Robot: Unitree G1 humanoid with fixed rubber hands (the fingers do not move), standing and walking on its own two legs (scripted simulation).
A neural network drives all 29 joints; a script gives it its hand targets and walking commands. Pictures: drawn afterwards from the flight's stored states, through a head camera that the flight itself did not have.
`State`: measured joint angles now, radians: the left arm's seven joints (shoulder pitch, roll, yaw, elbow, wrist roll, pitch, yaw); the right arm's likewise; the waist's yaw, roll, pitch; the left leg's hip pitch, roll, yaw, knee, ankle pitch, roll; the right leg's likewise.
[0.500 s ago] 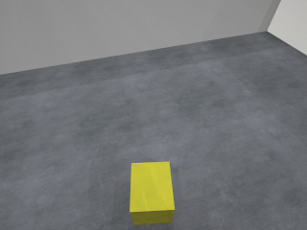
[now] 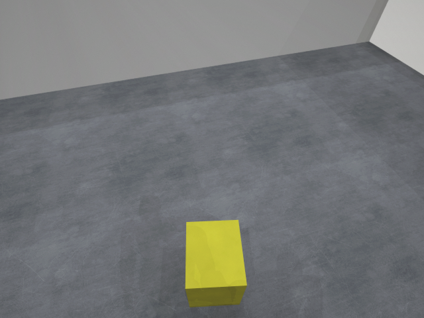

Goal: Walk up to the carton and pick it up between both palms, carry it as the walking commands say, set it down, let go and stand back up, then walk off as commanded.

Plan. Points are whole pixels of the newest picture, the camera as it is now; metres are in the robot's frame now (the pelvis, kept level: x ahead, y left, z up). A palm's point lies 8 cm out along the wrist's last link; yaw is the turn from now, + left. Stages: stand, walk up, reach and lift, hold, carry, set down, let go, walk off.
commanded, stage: stand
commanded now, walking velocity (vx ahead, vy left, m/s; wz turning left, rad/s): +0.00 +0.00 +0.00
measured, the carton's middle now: (213, 264) +0.43 +0.00 -0.64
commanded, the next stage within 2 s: reach and lift in 0.32 s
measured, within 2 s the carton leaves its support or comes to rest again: neither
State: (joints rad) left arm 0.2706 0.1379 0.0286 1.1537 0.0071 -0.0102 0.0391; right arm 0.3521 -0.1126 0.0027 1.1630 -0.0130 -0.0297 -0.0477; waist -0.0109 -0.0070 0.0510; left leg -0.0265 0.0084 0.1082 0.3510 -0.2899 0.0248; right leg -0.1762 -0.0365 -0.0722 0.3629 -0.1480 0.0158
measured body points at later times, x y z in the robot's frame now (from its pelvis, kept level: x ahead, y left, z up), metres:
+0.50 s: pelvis -0.02 +0.01 -0.03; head +0.02 +0.00 +0.42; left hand +0.15 +0.24 -0.15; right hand +0.16 -0.23 -0.15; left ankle -0.06 +0.09 -0.74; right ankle +0.03 -0.13 -0.74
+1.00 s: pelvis -0.05 -0.02 -0.07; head +0.08 -0.01 +0.36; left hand +0.17 +0.21 -0.19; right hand +0.17 -0.21 -0.19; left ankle -0.06 +0.10 -0.74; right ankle +0.03 -0.14 -0.74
